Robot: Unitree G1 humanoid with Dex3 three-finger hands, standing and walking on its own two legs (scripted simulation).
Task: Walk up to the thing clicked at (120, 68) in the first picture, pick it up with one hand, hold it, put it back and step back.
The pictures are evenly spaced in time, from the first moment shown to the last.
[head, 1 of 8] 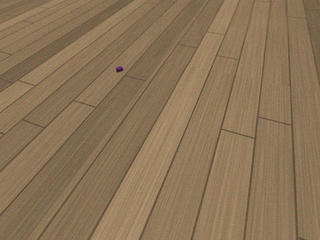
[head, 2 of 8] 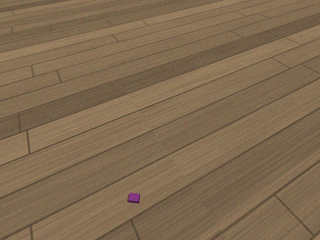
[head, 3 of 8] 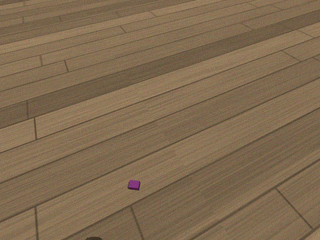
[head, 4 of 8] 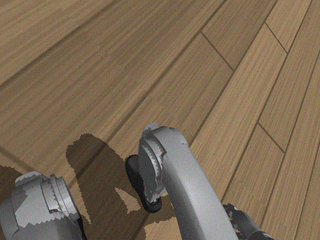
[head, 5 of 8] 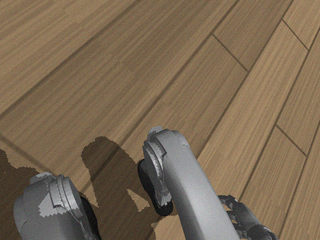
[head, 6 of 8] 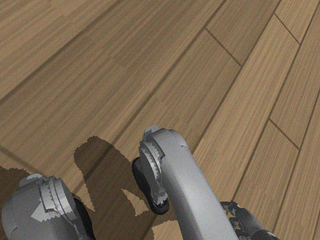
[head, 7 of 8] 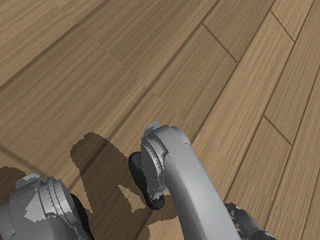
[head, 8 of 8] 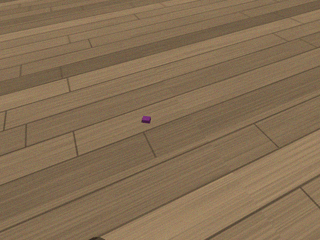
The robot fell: no
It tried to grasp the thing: no
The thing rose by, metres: 0.00
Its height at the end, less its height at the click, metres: +0.00
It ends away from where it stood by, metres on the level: 0.00
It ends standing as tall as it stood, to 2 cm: yes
